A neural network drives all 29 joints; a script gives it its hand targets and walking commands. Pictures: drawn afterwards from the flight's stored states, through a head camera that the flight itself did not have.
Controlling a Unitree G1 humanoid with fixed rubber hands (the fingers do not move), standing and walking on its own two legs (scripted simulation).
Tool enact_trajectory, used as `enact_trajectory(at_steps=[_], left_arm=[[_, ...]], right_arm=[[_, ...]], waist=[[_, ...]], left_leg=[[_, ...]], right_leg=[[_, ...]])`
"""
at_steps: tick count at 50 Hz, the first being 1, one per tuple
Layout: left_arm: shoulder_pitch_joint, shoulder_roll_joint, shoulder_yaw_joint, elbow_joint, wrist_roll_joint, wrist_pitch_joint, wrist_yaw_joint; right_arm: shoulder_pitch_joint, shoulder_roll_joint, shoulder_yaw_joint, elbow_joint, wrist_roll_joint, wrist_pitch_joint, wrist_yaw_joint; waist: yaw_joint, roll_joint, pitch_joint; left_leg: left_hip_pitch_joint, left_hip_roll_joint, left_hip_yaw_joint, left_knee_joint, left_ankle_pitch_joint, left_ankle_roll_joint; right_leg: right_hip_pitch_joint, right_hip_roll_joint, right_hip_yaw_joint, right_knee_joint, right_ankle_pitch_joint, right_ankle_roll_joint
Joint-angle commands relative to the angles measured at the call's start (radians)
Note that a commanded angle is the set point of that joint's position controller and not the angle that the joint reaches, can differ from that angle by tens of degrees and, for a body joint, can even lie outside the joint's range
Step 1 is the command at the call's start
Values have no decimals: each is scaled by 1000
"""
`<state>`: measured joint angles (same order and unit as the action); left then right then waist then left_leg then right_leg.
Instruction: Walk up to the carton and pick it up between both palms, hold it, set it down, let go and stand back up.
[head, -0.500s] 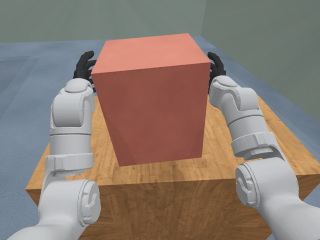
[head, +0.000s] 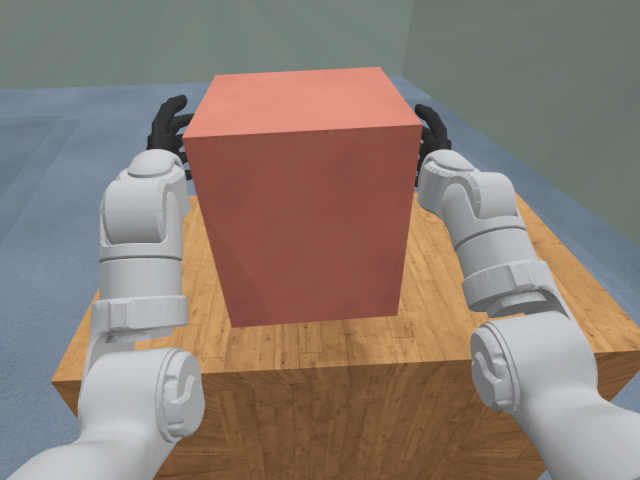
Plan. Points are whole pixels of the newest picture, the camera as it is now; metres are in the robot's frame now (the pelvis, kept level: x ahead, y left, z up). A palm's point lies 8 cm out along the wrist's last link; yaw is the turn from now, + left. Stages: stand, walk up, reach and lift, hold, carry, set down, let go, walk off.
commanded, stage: hold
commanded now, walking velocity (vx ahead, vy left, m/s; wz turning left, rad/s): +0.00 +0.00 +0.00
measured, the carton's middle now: (306, 195) +0.41 +0.00 +0.22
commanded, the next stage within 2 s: none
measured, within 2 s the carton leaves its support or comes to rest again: neither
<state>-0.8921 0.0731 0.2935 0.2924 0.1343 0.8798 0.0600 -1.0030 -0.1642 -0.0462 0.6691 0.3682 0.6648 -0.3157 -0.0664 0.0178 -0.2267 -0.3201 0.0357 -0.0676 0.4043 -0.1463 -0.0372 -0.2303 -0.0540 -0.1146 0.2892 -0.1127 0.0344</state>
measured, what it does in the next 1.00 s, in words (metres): stands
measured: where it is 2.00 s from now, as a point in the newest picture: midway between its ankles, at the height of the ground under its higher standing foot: outside the picture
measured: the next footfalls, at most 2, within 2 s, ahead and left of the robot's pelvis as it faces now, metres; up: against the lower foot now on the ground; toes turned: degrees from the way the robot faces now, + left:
none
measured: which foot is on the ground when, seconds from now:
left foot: down 0.00-1.00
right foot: down 0.00-1.00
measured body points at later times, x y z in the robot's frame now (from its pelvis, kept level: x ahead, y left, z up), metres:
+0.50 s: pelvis +0.00 +0.00 +0.00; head -0.07 +0.01 +0.44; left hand +0.38 +0.16 +0.28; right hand +0.39 -0.15 +0.27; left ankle +0.04 +0.13 -0.75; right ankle +0.02 -0.15 -0.75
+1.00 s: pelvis +0.00 +0.00 +0.00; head -0.06 +0.01 +0.45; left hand +0.39 +0.15 +0.28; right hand +0.40 -0.15 +0.27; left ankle +0.04 +0.13 -0.75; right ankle +0.02 -0.15 -0.75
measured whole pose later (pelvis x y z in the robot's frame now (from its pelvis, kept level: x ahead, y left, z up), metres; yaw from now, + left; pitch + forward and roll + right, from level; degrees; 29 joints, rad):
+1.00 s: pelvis +0.00 +0.00 +0.00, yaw +0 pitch +3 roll -2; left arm -0.88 0.07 0.30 0.27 0.13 0.89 0.06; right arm -1.01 -0.17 -0.03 0.66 0.37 0.69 -0.32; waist -0.07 0.02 -0.23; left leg -0.32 0.04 -0.07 0.40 -0.15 -0.04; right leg -0.23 -0.05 -0.11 0.29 -0.12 0.03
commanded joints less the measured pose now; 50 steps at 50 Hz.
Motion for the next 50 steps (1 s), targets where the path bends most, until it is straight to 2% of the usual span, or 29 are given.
enact_trajectory(at_steps=[1,2,4,6,8,9,10,14,15,16,18,19,21,22,25,27,29,31,32,33,34,36,37,40,43,47,48,49,50], left_arm=[[-738,-654,-389,-144,-127,-84,-159],[-760,-676,-438,-227,-158,-96,-154],[-745,-655,-395,-200,-131,-81,-151],[-775,-674,-469,-301,-187,-92,-145],[-783,-653,-426,-239,-155,-82,-148],[-802,-661,-429,-261,-158,-91,-145],[-810,-653,-457,-285,-174,-94,-140],[-793,-673,-465,-262,-173,-81,-145],[-825,-658,-458,-268,-170,-84,-143],[-782,-667,-449,-265,-171,-79,-141],[-877,-662,-445,-284,-175,-90,-141],[-828,-647,-415,-220,-153,-87,-140],[-853,-687,-431,-169,-160,-84,-141],[-839,-666,-422,-173,-156,-90,-144],[-867,-665,-406,-150,-160,-101,-144],[-800,-668,-422,-152,-159,-90,-148],[-796,-664,-425,-142,-155,-86,-156],[-764,-648,-370,-93,-133,-82,-166],[-789,-674,-386,-130,-141,-92,-163],[-775,-665,-371,-98,-131,-85,-165],[-789,-675,-413,-155,-159,-88,-166],[-844,-645,-387,-166,-139,-98,-161],[-798,-646,-382,-144,-142,-92,-159],[-806,-665,-424,-180,-156,-88,-160],[-777,-662,-410,-187,-143,-88,-161],[-791,-684,-442,-220,-159,-79,-156],[-762,-660,-427,-201,-159,-77,-158],[-770,-648,-428,-232,-157,-81,-159],[-766,-659,-422,-201,-156,-76,-156]], right_arm=[[-916,645,356,-448,232,-32,159],[-893,677,369,-480,235,-38,158],[-888,653,360,-472,250,-25,159],[-914,684,401,-567,270,-32,154],[-900,660,358,-496,242,-13,147],[-941,682,371,-541,239,-26,151],[-880,685,364,-481,235,-19,154],[-862,663,330,-446,229,-13,156],[-899,682,357,-469,236,-23,164],[-891,668,358,-481,238,-20,165],[-925,677,335,-458,230,-22,168],[-928,684,333,-423,226,-21,173],[-920,662,297,-373,208,-21,179],[-945,694,318,-417,208,-32,182],[-959,682,286,-366,180,-28,187],[-908,670,295,-373,186,-32,184],[-910,657,291,-388,178,-32,176],[-934,664,310,-395,192,-30,173],[-951,685,318,-404,194,-33,175],[-927,663,307,-382,191,-29,172],[-937,680,329,-424,202,-38,172],[-935,699,323,-396,202,-29,175],[-924,703,322,-421,211,-31,173],[-910,672,313,-436,213,-31,167],[-897,672,327,-429,215,-20,166],[-901,662,327,-467,233,-23,161],[-887,663,325,-484,228,-22,156],[-898,670,349,-485,243,-22,154],[-881,664,338,-443,235,-13,152]], waist=[[19,49,-473],[12,75,-550],[20,91,-529],[17,91,-621],[18,80,-515],[45,63,-570],[16,74,-542],[-12,102,-495],[22,126,-540],[26,105,-535],[23,112,-532],[35,65,-498],[3,109,-447],[31,72,-508],[23,78,-466],[22,98,-485],[2,84,-455],[31,49,-442],[19,35,-470],[19,64,-457],[18,76,-522],[39,77,-514],[28,44,-495],[-1,98,-505],[16,71,-512],[-7,119,-531],[3,76,-501],[21,84,-554],[8,94,-518]], left_leg=[[298,-88,30,-4,267,-37],[331,-86,26,1,305,-44],[353,-91,16,-6,317,-46],[371,-96,18,25,408,-57],[319,-99,23,8,308,-52],[326,-92,23,10,304,-44],[324,-92,23,7,311,-52],[335,-81,8,-3,273,-66],[322,-87,22,-2,271,-58],[316,-86,18,-2,304,-53],[293,-81,17,-16,221,-46],[275,-80,25,-15,209,-40],[265,-73,12,-35,144,-48],[261,-75,25,-37,133,-34],[202,-75,15,-63,59,-18],[249,-71,15,-53,139,-30],[258,-75,18,-44,148,-30],[239,-80,25,-47,133,-19],[248,-76,26,-44,140,-22],[244,-83,23,-50,131,-16],[277,-80,26,-29,213,-28],[243,-87,31,-38,142,-22],[255,-87,34,-29,165,-27],[303,-85,18,-29,201,-46],[293,-79,23,-24,218,-44],[336,-84,20,3,287,-59],[312,-90,24,-2,284,-55],[315,-91,24,2,303,-52],[308,-92,21,-11,266,-51]], right_leg=[[319,165,72,12,113,4],[335,167,72,22,158,5],[320,163,74,10,155,6],[378,169,81,33,251,10],[341,165,79,17,158,8],[327,166,77,16,135,11],[329,163,77,21,164,18],[304,164,73,16,113,-1],[313,159,81,22,116,-2],[329,162,76,24,155,3],[306,155,78,23,79,3],[297,160,73,21,67,5],[260,161,71,13,2,-9],[291,163,78,19,8,0],[270,154,72,25,-29,-1],[296,152,80,27,47,-1],[292,152,80,8,39,-8],[292,153,75,5,12,-1],[309,162,75,11,31,1],[302,155,84,12,29,-1],[339,155,86,22,99,-1],[325,157,84,20,37,3],[310,158,81,18,60,1],[288,160,74,5,65,0],[314,164,77,12,79,1],[301,167,75,18,131,-4],[316,168,74,16,140,2],[337,166,72,23,157,6],[314,165,71,14,122,7]])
